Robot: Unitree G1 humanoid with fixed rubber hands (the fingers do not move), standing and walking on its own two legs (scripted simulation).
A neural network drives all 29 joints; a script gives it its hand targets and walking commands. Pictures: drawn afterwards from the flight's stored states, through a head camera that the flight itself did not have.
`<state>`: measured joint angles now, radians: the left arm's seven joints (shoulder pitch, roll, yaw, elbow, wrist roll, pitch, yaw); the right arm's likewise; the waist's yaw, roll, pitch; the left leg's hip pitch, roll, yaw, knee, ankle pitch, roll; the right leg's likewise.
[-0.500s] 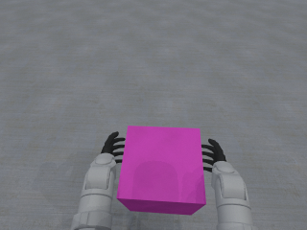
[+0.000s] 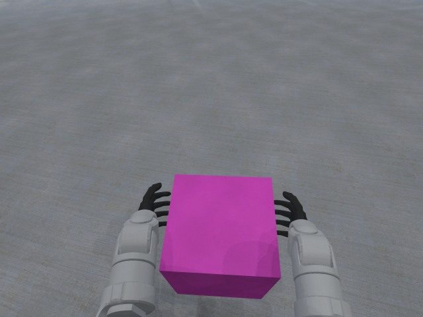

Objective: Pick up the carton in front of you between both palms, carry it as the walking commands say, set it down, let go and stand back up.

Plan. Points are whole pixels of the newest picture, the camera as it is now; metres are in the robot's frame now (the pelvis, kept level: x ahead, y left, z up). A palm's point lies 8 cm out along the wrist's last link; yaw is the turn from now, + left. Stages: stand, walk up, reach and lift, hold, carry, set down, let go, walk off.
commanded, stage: set down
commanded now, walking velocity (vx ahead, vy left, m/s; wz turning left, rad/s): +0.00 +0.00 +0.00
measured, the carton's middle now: (220, 240) +0.32 +0.00 -0.06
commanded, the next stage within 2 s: none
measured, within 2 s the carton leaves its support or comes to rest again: neither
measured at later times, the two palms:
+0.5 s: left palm (169, 240) +0.35 +0.13 -0.11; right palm (283, 249) +0.33 -0.16 -0.12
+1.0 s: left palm (183, 258) +0.38 +0.11 -0.27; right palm (280, 262) +0.37 -0.18 -0.27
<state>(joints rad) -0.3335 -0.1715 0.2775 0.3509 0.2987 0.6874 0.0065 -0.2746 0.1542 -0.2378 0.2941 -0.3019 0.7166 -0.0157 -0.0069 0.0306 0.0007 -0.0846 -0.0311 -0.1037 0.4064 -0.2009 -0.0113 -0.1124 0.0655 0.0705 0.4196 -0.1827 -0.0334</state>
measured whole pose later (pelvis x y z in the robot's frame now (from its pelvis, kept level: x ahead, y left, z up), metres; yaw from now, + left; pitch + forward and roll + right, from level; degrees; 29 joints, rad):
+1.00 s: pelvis -0.06 +0.03 -0.19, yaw +1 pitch +42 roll +1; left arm -0.79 -0.21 0.45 0.60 0.25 0.22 0.22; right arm -0.83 -0.02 -0.49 0.69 -0.29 0.25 0.05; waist -0.07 0.08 -0.20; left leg -1.70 -0.15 -0.06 1.41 -0.44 0.00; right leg -1.71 0.08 0.09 1.40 -0.42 0.04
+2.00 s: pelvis -0.08 +0.02 -0.39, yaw +3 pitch +42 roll +1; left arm -1.19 0.01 0.33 0.83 0.05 0.16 0.28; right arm -1.23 -0.24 -0.27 0.94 -0.03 0.22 -0.04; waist -0.09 0.08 0.12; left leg -2.27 -0.22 -0.04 2.12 -0.59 -0.08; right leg -2.29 0.10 0.03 2.12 -0.56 0.03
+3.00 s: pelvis -0.07 +0.02 -0.40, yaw +3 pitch +39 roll +1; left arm -1.31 0.11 0.32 1.08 0.11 0.04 0.09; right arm -1.30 -0.32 -0.35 1.17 -0.10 0.03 0.07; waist -0.09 0.08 0.20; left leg -2.27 -0.18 0.00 2.19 -0.62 -0.05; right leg -2.29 0.05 0.02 2.19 -0.59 0.01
